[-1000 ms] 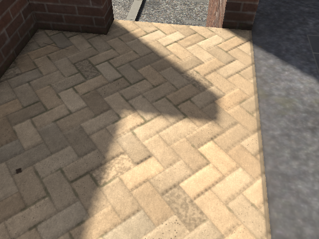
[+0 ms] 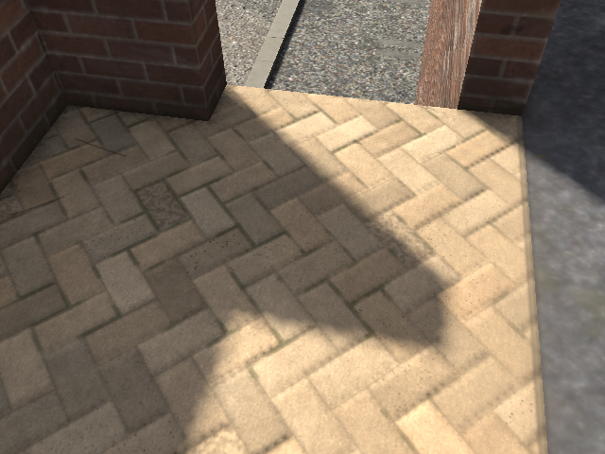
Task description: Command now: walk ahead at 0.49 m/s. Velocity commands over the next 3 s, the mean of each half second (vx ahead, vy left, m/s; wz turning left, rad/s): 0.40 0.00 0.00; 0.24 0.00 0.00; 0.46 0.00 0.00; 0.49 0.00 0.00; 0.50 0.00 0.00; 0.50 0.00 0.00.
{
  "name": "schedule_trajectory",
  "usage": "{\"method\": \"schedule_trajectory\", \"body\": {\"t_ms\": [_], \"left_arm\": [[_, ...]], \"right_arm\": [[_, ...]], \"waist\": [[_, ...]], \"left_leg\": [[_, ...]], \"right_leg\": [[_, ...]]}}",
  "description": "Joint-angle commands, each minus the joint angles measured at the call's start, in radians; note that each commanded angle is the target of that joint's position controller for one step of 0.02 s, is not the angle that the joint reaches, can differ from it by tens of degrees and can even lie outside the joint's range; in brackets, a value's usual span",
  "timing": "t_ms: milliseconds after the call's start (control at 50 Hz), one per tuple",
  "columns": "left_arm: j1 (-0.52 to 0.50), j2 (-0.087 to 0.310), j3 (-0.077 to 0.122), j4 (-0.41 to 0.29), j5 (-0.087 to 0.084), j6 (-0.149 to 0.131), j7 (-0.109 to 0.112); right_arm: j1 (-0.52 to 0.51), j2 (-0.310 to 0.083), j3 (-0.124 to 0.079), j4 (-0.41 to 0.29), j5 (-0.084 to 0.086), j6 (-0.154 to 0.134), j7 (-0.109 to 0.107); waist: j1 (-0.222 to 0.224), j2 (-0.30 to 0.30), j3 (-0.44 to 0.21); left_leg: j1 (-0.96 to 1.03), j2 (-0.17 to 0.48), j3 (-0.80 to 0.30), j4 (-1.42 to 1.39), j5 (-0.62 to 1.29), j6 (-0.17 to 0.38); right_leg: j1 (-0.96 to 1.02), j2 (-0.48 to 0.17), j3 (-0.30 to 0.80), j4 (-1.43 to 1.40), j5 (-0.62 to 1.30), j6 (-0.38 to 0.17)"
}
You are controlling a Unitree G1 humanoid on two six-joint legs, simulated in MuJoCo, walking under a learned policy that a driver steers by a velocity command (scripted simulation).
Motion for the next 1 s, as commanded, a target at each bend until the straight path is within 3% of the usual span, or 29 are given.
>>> {"method": "schedule_trajectory", "body": {"t_ms": [20,100,160,200,220,240,260,280,300,320,340,360,400,460,520,580,660,680,700,720,740,760,780,800,860,920,1000], "left_arm": [[0.052,0.111,0.014,-0.026,-0.002,-0.016,0.007],[0.118,0.114,0.009,0.009,0.010,-0.011,0.020],[0.120,0.131,0.011,0.028,0.019,-0.006,0.030],[0.085,0.148,0.014,0.032,0.020,-0.005,0.034],[0.071,0.158,0.016,0.035,0.017,-0.002,0.032],[0.054,0.153,0.012,0.026,0.010,-0.003,0.031],[0.077,0.086,-0.006,-0.015,-0.014,-0.006,0.024],[0.156,0.081,0.004,0.002,-0.033,-0.004,0.021],[0.075,0.139,0.020,-0.006,-0.010,0.002,0.028],[0.001,0.115,0.015,-0.026,-0.002,-0.002,0.026],[-0.020,0.089,0.014,-0.024,0.005,0.003,0.026],[-0.024,0.083,0.017,-0.025,0.022,0.018,0.024],[0.009,0.051,0.015,-0.009,0.030,0.043,0.015],[-0.020,0.043,0.013,-0.013,0.025,0.062,0.012],[-0.129,0.037,0.001,-0.034,0.018,0.067,0.018],[-0.194,0.043,-0.007,-0.036,0.010,0.072,0.029],[-0.206,0.050,-0.011,-0.017,0.010,0.065,0.044],[-0.185,0.044,-0.013,-0.007,0.014,0.059,0.045],[-0.160,0.068,-0.006,0.003,0.023,0.052,0.045],[-0.105,0.113,0.007,0.019,0.031,0.044,0.045],[-0.084,0.176,0.021,0.024,0.021,0.040,0.040],[0.005,0.188,0.038,0.050,-0.003,0.053,0.032],[0.046,0.146,0.030,0.060,0.007,0.054,0.026],[-0.005,0.124,0.024,0.050,0.017,0.055,0.025],[-0.117,0.102,0.023,0.023,0.007,0.039,0.032],[-0.086,0.098,0.023,0.040,0.004,0.023,0.036],[-0.026,0.127,0.031,0.059,0.011,0.018,0.034]], "right_arm": [[-0.113,-0.027,0.002,-0.072,0.007,-0.009,0.004],[-0.221,-0.029,0.005,-0.101,0.011,-0.012,0.002],[-0.242,-0.039,0.002,-0.116,0.012,-0.022,-0.001],[-0.134,-0.056,-0.009,-0.084,0.012,-0.031,-0.012],[0.008,-0.075,-0.022,-0.037,0.011,-0.039,-0.022],[0.188,-0.119,-0.041,0.018,-0.006,-0.049,-0.034],[0.349,-0.221,-0.066,0.038,-0.033,-0.054,-0.045],[0.332,-0.228,-0.072,0.046,-0.007,-0.040,-0.034],[0.224,-0.177,-0.059,0.033,0.021,-0.035,-0.029],[0.140,-0.117,-0.041,0.024,0.027,-0.043,-0.026],[0.108,-0.072,-0.028,0.032,0.023,-0.052,-0.025],[0.114,-0.038,-0.017,0.050,0.026,-0.059,-0.030],[0.148,-0.022,-0.005,0.083,0.022,-0.071,-0.033],[0.167,-0.067,-0.004,0.107,0.020,-0.076,-0.036],[0.180,-0.059,0.010,0.126,0.018,-0.063,-0.040],[0.237,-0.063,0.015,0.156,0.017,-0.052,-0.046],[0.243,-0.050,0.023,0.178,0.014,-0.033,-0.058],[0.241,-0.064,0.019,0.181,0.021,-0.027,-0.059],[0.268,-0.070,0.014,0.187,0.020,-0.021,-0.060],[0.293,-0.055,0.014,0.187,0.012,-0.019,-0.059],[0.356,0.024,0.029,0.181,0.018,-0.021,-0.051],[0.310,-0.002,0.019,0.172,0.010,-0.015,-0.049],[0.198,-0.069,-0.002,0.134,0.003,-0.012,-0.043],[0.145,-0.067,-0.008,0.114,-0.002,-0.009,-0.033],[0.157,-0.020,-0.010,0.123,-0.001,-0.013,-0.014],[0.130,-0.003,-0.011,0.118,0.001,-0.007,-0.013],[0.013,-0.005,-0.007,0.067,0.007,-0.001,-0.012]], "waist": [[0.003,-0.073,0.079],[0.034,-0.086,0.091],[0.021,-0.096,0.094],[-0.036,-0.114,0.039],[-0.096,-0.104,-0.033],[-0.168,-0.087,-0.132],[-0.195,0.055,-0.284],[-0.149,0.182,-0.364],[-0.109,0.033,-0.207],[-0.084,-0.004,-0.099],[-0.050,-0.032,-0.041],[-0.026,-0.020,-0.020],[0.002,0.008,-0.033],[0.027,0.030,-0.043],[0.008,0.061,-0.030],[-0.027,0.071,-0.041],[-0.033,0.056,-0.007],[-0.021,0.049,-0.008],[-0.022,0.021,-0.011],[-0.018,-0.038,-0.019],[-0.052,-0.196,0.001],[0.024,-0.292,0.031],[0.065,-0.257,0.082],[0.033,-0.182,0.103],[-0.051,-0.109,0.056],[-0.052,-0.110,0.035],[-0.017,-0.131,0.052]], "left_leg": [[-0.025,-0.020,0.032,-0.126,0.096,-0.012],[-0.022,-0.053,0.057,-0.240,0.076,0.003],[0.017,-0.078,0.066,-0.302,-0.021,0.040],[0.202,-0.137,0.092,-0.350,-0.099,0.077],[0.371,-0.169,0.106,-0.405,-0.085,0.102],[0.635,-0.109,0.040,-0.416,-0.067,0.140],[0.930,0.179,-0.312,-0.430,-0.185,0.220],[1.022,0.341,-0.707,-0.566,-0.062,0.337],[0.881,0.289,-0.556,-0.574,0.060,0.306],[0.734,0.252,-0.401,-0.585,0.247,0.284],[0.626,0.202,-0.287,-0.601,0.413,0.245],[0.562,0.157,-0.203,-0.611,0.503,0.212],[0.507,0.121,-0.117,-0.616,0.660,0.186],[0.486,0.089,-0.039,-0.617,0.753,0.182],[0.470,0.048,0.016,-0.611,0.718,0.151],[0.508,0.060,0.007,-0.590,0.665,0.147],[0.520,0.094,-0.051,-0.526,0.497,0.151],[0.509,0.090,-0.071,-0.510,0.332,0.141],[0.482,0.075,-0.096,-0.489,0.082,0.131],[0.418,0.041,-0.093,-0.428,-0.164,0.125],[0.245,-0.072,-0.014,-0.316,-0.417,0.106],[0.117,-0.164,0.097,-0.137,-0.525,0.078],[0.023,-0.153,0.056,0.039,-0.574,0.071],[0.009,-0.112,-0.003,0.103,-0.496,0.067],[0.130,-0.071,-0.016,0.062,-0.312,0.037],[0.167,-0.074,0.020,-0.015,-0.234,0.006],[0.174,-0.067,0.043,-0.165,-0.193,-0.014]], "right_leg": [[-0.033,-0.273,0.165,-0.112,0.260,-0.079],[0.087,-0.295,0.151,-0.064,0.392,-0.084],[0.167,-0.326,0.147,0.002,0.539,-0.087],[0.160,-0.320,0.119,0.137,0.811,-0.062],[0.139,-0.298,0.096,0.292,0.882,-0.046],[-0.010,-0.266,0.072,0.501,0.736,-0.028],[-0.292,-0.177,0.015,0.851,0.296,0.004],[-0.518,-0.019,0.053,1.129,-0.333,0.028],[-0.581,-0.092,0.126,1.155,-0.254,0.023],[-0.564,-0.120,0.126,1.112,-0.189,0.030],[-0.518,-0.149,0.119,1.054,-0.168,0.038],[-0.477,-0.165,0.119,0.998,-0.161,0.050],[-0.406,-0.147,0.099,0.940,-0.139,0.067],[-0.407,-0.134,0.071,0.833,-0.072,0.084],[-0.377,-0.138,0.038,0.637,0.017,0.086],[-0.333,-0.129,0.022,0.527,0.058,0.080],[-0.258,-0.124,0.031,0.373,0.006,0.055],[-0.206,-0.118,0.016,0.296,0.027,0.046],[-0.147,-0.133,0.037,0.250,-0.001,0.035],[-0.072,-0.198,0.116,0.252,-0.013,0.014],[0.025,-0.321,0.307,0.180,-0.092,-0.058],[0.035,-0.437,0.527,0.046,-0.315,-0.168],[0.016,-0.485,0.637,-0.051,-0.427,-0.208],[-0.046,-0.463,0.599,-0.079,-0.484,-0.193],[-0.143,-0.369,0.403,-0.117,-0.303,-0.110],[-0.152,-0.321,0.283,-0.112,-0.190,-0.095],[-0.148,-0.329,0.254,-0.119,-0.209,-0.105]]}}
